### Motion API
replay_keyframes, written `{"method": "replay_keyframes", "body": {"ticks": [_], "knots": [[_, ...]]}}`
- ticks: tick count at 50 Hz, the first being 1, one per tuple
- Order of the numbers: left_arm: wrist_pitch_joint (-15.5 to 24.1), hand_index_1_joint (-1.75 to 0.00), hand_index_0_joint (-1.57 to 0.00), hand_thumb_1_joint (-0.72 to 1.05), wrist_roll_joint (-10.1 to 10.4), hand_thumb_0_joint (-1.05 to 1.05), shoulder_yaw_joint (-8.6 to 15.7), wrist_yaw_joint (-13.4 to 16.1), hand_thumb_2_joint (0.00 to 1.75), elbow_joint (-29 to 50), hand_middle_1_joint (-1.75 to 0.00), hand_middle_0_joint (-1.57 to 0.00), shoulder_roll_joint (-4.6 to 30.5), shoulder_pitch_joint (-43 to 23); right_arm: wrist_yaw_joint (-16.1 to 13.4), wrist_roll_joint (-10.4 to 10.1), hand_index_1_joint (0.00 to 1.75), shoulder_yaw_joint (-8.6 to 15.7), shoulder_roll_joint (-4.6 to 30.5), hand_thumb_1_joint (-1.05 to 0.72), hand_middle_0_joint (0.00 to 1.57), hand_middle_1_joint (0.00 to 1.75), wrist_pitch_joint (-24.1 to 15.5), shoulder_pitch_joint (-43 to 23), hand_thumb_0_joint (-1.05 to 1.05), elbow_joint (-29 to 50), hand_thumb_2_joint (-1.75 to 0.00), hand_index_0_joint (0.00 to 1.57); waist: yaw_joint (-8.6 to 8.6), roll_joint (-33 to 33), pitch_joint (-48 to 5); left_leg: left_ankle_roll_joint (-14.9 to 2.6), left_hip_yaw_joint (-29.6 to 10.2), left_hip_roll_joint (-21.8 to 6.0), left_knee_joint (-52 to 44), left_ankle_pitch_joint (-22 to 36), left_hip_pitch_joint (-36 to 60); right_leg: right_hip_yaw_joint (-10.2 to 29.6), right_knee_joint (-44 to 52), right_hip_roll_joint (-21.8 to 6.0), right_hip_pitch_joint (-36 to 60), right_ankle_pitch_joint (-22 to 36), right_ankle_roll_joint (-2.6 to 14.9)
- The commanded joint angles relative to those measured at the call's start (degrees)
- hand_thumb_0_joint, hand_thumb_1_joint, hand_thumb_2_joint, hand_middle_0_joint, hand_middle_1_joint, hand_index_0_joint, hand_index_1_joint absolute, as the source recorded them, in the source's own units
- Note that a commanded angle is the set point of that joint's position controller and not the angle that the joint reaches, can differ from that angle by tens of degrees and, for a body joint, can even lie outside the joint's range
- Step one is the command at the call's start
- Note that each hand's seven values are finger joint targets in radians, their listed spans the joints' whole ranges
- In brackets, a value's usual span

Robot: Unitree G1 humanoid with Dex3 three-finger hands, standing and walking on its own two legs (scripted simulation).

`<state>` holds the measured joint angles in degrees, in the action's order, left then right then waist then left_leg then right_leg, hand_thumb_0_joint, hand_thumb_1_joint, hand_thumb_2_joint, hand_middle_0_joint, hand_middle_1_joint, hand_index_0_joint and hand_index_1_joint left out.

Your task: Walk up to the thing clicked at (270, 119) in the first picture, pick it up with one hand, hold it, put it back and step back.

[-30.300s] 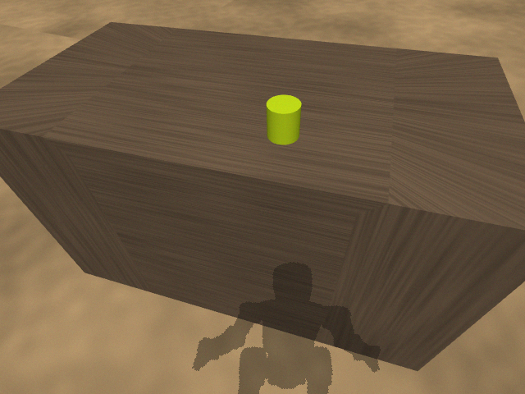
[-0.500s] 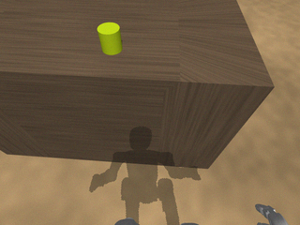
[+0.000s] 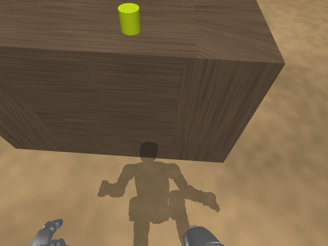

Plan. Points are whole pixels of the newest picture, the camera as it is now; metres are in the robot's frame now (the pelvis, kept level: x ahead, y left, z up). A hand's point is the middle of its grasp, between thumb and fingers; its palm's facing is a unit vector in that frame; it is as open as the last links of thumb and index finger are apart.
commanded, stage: step back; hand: left
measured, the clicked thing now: (129, 19) +0.85 +0.14 +0.08
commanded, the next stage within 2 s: stand in 1.84 s
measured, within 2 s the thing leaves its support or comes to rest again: neither
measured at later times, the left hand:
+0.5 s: hand out of the picture -0.04 +0.26 -0.14, palm faces -0.03 -0.91 -0.41, open 7.4 cm
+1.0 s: hand out of the picture -0.26 +0.25 -0.14, palm faces -0.04 -0.92 -0.38, open 7.4 cm
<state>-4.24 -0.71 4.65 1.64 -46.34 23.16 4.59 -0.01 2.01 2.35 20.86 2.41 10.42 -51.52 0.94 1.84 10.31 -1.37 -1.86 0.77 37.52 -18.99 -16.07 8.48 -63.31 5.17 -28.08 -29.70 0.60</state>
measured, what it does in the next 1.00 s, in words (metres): walks backwards: right foot, then left foot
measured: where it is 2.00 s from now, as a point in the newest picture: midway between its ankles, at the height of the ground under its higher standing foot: outside the picture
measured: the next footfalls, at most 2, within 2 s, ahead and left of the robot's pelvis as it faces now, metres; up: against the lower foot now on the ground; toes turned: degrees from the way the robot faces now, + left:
right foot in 0.22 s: -0.08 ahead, -0.15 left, +0.00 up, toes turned -2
left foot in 0.52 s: -0.13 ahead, +0.11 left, +0.00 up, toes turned -2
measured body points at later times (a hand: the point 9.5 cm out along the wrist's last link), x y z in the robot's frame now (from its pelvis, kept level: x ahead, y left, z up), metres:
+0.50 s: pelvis -0.16 +0.00 -0.01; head -0.11 +0.00 +0.44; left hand -0.04 +0.31 -0.12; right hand -0.07 -0.33 -0.12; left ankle -0.16 +0.11 -0.71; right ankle -0.12 -0.14 -0.72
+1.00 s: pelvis -0.29 -0.02 +0.01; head -0.29 -0.03 +0.46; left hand -0.25 +0.29 -0.11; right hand -0.24 -0.36 -0.11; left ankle -0.22 +0.11 -0.69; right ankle -0.33 -0.14 -0.72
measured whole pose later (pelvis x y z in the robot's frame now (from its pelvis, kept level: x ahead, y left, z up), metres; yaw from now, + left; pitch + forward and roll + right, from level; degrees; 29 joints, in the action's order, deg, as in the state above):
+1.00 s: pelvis -0.29 -0.02 +0.01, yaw -6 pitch -3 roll +0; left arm -1.1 -3.0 4.8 -1.0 -56.3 20.4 17.4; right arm -0.2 1.6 3.8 24.3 1.6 12.8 -53.8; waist -2.7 -1.2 2.4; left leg 0.7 -5.5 1.7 50.6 -22.3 -26.3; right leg 1.3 -32.0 0.3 -9.8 -19.8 1.5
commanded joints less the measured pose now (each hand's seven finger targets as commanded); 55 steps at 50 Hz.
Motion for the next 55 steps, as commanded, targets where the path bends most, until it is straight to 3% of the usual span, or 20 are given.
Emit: {"method": "replay_keyframes", "body": {"ticks": [1, 5, 10, 12, 13, 14, 17, 22, 25, 26, 27, 28, 32, 37, 41, 42, 44, 45, 48, 55], "knots": [[1.64, -0.30, -0.20, 0.90, 0.14, 0.00, 3.30, -0.10, 0.90, 2.71, -0.30, -0.20, 10.42, 5.23, -1.96, -0.06, 0.30, 4.10, 14.97, -0.90, 0.20, 0.30, -2.24, -5.32, 0.00, 6.03, -0.90, 0.20, -3.06, -9.49, -9.73, -11.83, -12.29, -15.73, -11.42, 30.74, 5.03, 1.08, -6.04, -1.06, 0.33, -0.25, -0.85], [2.14, -0.30, -0.20, 0.90, -0.51, 0.00, 2.61, -0.74, 0.90, 3.86, -0.30, -0.20, 9.11, 2.85, -2.05, 0.11, 0.30, 4.60, 16.00, -0.90, 0.20, 0.30, -1.84, -0.70, 0.00, 6.23, -0.90, 0.20, 0.49, -10.46, -11.89, -12.72, -11.62, -15.73, -9.42, 32.42, 11.23, -2.40, 9.98, -2.43, 2.54, -1.07, -2.50], [2.93, -0.30, -0.20, 0.90, -1.06, 0.00, 2.47, -0.96, 0.90, -0.84, -0.30, -0.20, 8.58, 11.19, -1.43, -1.00, 0.30, 4.23, 16.96, -0.90, 0.20, 0.30, -0.20, -3.97, 0.00, 7.19, -0.90, 0.20, -2.57, -12.44, -17.18, -7.44, -7.90, -12.31, -4.54, 22.25, 5.11, -9.63, 39.55, -3.04, 19.12, 15.30, 0.73], [3.29, -0.30, -0.20, 0.90, -2.03, 0.00, 4.48, -1.11, 0.90, -0.35, -0.30, -0.20, 15.72, 11.31, -1.16, -1.80, 0.30, 2.90, 12.34, -0.90, 0.20, 0.30, -0.38, -4.08, 0.00, 8.73, -0.90, 0.20, -2.39, 3.82, -14.07, -0.65, -4.04, -1.92, 6.17, 0.67, -13.39, 11.43, 40.54, -16.96, 22.97, 17.94, 6.30], [2.95, -0.30, -0.20, 0.90, -1.85, 0.00, 5.24, -1.05, 0.90, 1.40, -0.30, -0.20, 20.90, 6.14, -2.24, -1.68, 0.30, 3.35, 12.20, -0.90, 0.20, 0.30, -0.27, -6.65, 0.00, 8.90, -0.90, 0.20, -5.02, 15.18, -11.33, 1.46, -2.27, 3.92, 20.41, -16.46, -12.61, 22.36, 45.65, -28.60, 10.22, 20.39, 16.56], [3.36, -0.30, -0.20, 0.90, -1.84, 0.00, 4.92, -0.78, 0.90, 3.19, -0.30, -0.20, 19.67, 3.23, -2.31, -1.88, 0.30, 4.02, 14.02, -0.90, 0.20, 0.30, -0.19, -5.70, 0.00, 8.28, -0.90, 0.20, -3.33, 11.61, -8.76, 1.70, -8.41, 1.83, 28.20, -16.53, -10.36, 22.73, 45.41, -29.95, 4.64, 23.25, 17.58], [3.30, -0.30, -0.20, 0.90, -1.74, 0.00, 3.33, -0.22, 0.90, 4.00, -0.30, -0.20, 13.34, -1.71, -2.14, -2.25, 0.30, 3.25, 12.63, -0.90, 0.20, 0.30, -0.84, -1.04, 0.00, 6.01, -0.90, 0.20, -0.08, 5.84, -8.76, 1.37, -5.68, 4.81, 29.55, -10.48, -9.89, 3.80, 37.12, -18.88, 8.92, 35.55, 11.95], [2.44, -0.30, -0.20, 0.90, -2.07, 0.00, 3.05, 0.40, 0.90, 4.74, -0.30, -0.20, 13.03, 2.69, -1.88, -0.99, 0.30, 2.73, 11.08, -0.90, 0.20, 0.30, -1.54, -0.98, 0.00, 6.82, -0.90, 0.20, -2.70, 9.12, -9.99, 1.66, -0.14, 0.73, 7.47, -11.12, -8.22, 3.02, 32.53, -18.70, 18.47, 40.02, 10.24], [1.09, -0.30, -0.20, 0.90, -0.82, 0.00, 2.34, -0.03, 0.90, 5.33, -0.30, -0.20, 11.97, 1.35, -1.88, -0.45, 0.30, 3.41, 11.36, -0.90, 0.20, 0.30, -2.28, 5.22, 0.00, 3.64, -0.90, 0.20, -0.55, 5.55, -14.16, 0.90, 3.38, 1.43, -15.59, 7.64, 2.58, 0.49, 22.42, -15.52, 17.42, 34.44, 6.36], [0.83, -0.30, -0.20, 0.90, -0.71, 0.00, 1.45, -0.35, 0.90, 5.43, -0.30, -0.20, 9.01, 4.40, -1.98, 0.19, 0.30, 4.36, 14.65, -0.90, 0.20, 0.30, -2.54, 3.64, 0.00, 3.87, -0.90, 0.20, -2.28, -2.09, -14.61, -2.02, -9.86, -7.41, -16.85, 14.49, 8.79, -1.02, 17.09, -11.10, 7.59, 23.53, 3.66], [0.99, -0.30, -0.20, 0.90, 0.04, 0.00, 1.10, -0.15, 0.90, 6.60, -0.30, -0.20, 8.67, 2.57, -1.43, -0.12, 0.30, 5.44, 22.99, -0.90, 0.20, 0.30, -2.17, -0.39, 0.00, 5.85, -0.90, 0.20, -1.67, -15.30, -14.22, -11.30, -26.14, -21.47, -18.09, 23.04, 4.36, -7.95, 8.09, -1.92, 1.34, -1.70, 0.64], [0.60, -0.30, -0.20, 0.90, -0.64, 0.00, 2.59, 0.34, 0.90, 5.57, -0.30, -0.20, 11.47, -0.53, -1.56, 0.02, 0.30, 6.07, 24.68, -0.90, 0.20, 0.30, -2.36, -0.78, 0.00, 6.29, -0.90, 0.20, 1.23, -14.02, -12.73, -17.15, -33.78, -26.66, -20.37, 19.93, -4.63, -0.16, -3.84, -2.11, 4.92, -8.07, 0.00], [0.12, -0.30, -0.20, 0.90, -0.03, 0.00, 3.00, -0.41, 0.90, 1.70, -0.30, -0.20, 11.13, 6.76, -2.75, 0.11, 0.30, 4.08, 16.92, -0.90, 0.20, 0.30, -3.02, -5.65, 0.00, 6.34, -0.90, 0.20, -4.20, -6.89, -10.43, -11.24, -13.57, -16.85, -14.84, 19.63, -2.39, 3.24, -11.89, -0.82, 2.12, 1.49, 0.34], [2.12, -0.30, -0.20, 0.90, -1.11, 0.00, 2.48, -2.39, 0.90, 0.84, -0.30, -0.20, 9.90, 5.56, -1.58, 0.68, 0.30, 4.57, 15.98, -0.90, 0.20, 0.30, -3.17, -1.16, 0.00, 4.82, -0.90, 0.20, 0.62, -10.78, -12.19, -9.64, -13.25, -13.57, -18.85, -12.08, 6.87, -3.09, 14.74, -2.68, 4.06, -1.14, -1.78], [3.37, -0.30, -0.20, 0.90, -1.03, 0.00, 3.15, -2.48, 0.90, -6.34, -0.30, -0.20, 9.07, 15.53, -0.67, 1.09, 0.30, 4.97, 17.97, -0.90, 0.20, 0.30, -1.50, -3.92, 0.00, 4.79, -0.90, 0.20, -3.64, -13.76, -10.66, -6.84, -8.94, -13.15, -18.44, -18.63, -5.54, -10.84, 39.30, -2.50, 22.36, 4.35, 2.08], [3.76, -0.30, -0.20, 0.90, -1.71, 0.00, 3.83, -2.17, 0.90, -7.49, -0.30, -0.20, 9.97, 15.69, -0.62, 0.91, 0.30, 4.31, 15.22, -0.90, 0.20, 0.30, -1.30, -2.75, 0.00, 4.65, -0.90, 0.20, -3.73, -7.85, -9.27, -4.30, -5.78, -9.72, -10.99, -17.86, -10.26, -7.42, 44.27, -2.94, 25.62, 5.43, 3.01], [4.23, -0.30, -0.20, 0.90, -2.91, 0.00, 5.64, -1.70, 0.90, -4.39, -0.30, -0.20, 18.81, 11.33, -1.22, 0.18, 0.30, 3.03, 10.10, -0.90, 0.20, 0.30, -1.64, -5.50, 0.00, 6.42, -0.90, 0.20, -6.02, 10.51, -3.91, 2.27, -3.06, 1.54, 9.68, -14.05, -20.12, 25.04, 54.95, -25.43, 10.55, -28.32, 11.20], [4.61, -0.30, -0.20, 0.90, -2.78, 0.00, 5.42, -1.68, 0.90, -2.51, -0.30, -0.20, 19.65, 5.65, -1.42, -0.22, 0.30, 4.19, 13.91, -0.90, 0.20, 0.30, -1.80, -6.76, 0.00, 5.70, -0.90, 0.20, -4.19, 7.15, 1.56, 2.83, -7.88, -1.56, 16.25, -11.14, -14.49, 27.47, 56.09, -28.77, -1.51, -31.21, 14.30], [6.06, -0.30, -0.20, 0.90, -2.25, 0.00, 3.67, -1.46, 0.90, -2.23, -0.30, -0.20, 13.34, 2.54, -0.74, -0.95, 0.30, 3.52, 12.25, -0.90, 0.20, 0.30, -3.14, -0.49, 0.00, 1.98, -0.90, 0.20, -1.10, 2.70, -2.99, 2.60, -5.00, 0.52, 15.97, -2.30, -13.74, 8.13, 49.40, -17.62, 11.44, -5.48, 8.97], [5.50, -0.30, -0.20, 0.90, -1.54, 0.00, 3.42, -2.24, 0.90, -2.96, -0.30, -0.20, 14.77, 5.35, 0.42, -0.27, 0.30, 3.66, 12.06, -0.90, 0.20, 0.30, -4.72, 0.05, 0.00, 0.18, -0.90, 0.20, -2.53, 7.35, -2.85, 1.86, 3.07, -0.63, -6.27, -2.17, -1.01, 3.31, 45.37, -19.03, 10.87, -0.04, 8.91]]}}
